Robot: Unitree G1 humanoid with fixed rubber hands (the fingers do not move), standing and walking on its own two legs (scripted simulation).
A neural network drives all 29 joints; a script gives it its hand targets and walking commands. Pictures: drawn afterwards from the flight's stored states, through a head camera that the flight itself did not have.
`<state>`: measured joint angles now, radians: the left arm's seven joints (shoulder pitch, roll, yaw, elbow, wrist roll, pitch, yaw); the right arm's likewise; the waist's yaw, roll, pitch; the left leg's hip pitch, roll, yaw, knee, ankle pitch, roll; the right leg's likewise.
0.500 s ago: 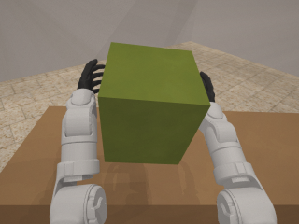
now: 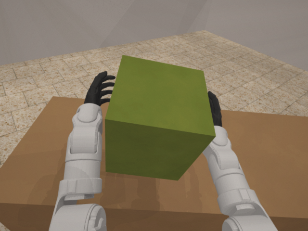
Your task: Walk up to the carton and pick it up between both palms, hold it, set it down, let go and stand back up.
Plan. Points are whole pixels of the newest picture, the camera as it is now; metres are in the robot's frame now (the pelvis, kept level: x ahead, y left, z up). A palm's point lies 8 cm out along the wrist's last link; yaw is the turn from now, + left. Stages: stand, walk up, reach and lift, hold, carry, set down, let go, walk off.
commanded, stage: set down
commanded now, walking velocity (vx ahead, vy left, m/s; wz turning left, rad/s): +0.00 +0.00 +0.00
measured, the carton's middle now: (152, 123) +0.37 -0.03 +0.13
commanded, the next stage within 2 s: none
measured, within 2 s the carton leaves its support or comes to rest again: neither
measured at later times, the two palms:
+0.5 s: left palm (105, 107) +0.39 +0.09 +0.17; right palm (216, 136) +0.32 -0.20 +0.12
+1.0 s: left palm (116, 110) +0.41 +0.07 +0.14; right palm (222, 140) +0.32 -0.22 +0.10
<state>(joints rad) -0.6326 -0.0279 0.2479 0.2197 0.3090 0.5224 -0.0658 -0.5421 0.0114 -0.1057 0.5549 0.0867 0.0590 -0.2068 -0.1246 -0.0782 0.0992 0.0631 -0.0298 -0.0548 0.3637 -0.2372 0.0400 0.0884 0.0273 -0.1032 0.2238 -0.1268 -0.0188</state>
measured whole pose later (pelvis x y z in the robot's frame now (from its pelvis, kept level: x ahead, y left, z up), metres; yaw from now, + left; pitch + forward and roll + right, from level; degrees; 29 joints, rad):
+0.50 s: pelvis -0.01 +0.02 +0.00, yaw -3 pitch -9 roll -2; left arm -0.66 -0.07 0.23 0.33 0.31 0.46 -0.02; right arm -0.52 -0.01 -0.16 0.59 0.06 0.02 -0.18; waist -0.13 -0.02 0.11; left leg 0.02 -0.04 0.00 0.35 -0.22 0.07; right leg 0.02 0.01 -0.06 0.23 -0.10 0.01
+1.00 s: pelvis +0.01 +0.01 +0.00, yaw -2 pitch -4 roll -2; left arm -0.64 -0.03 0.18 0.48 0.24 0.34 0.00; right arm -0.46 0.02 -0.20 0.59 0.05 -0.03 -0.18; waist -0.17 -0.03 0.04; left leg -0.05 -0.03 0.00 0.37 -0.25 0.06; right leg -0.03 0.02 -0.08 0.23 -0.12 0.00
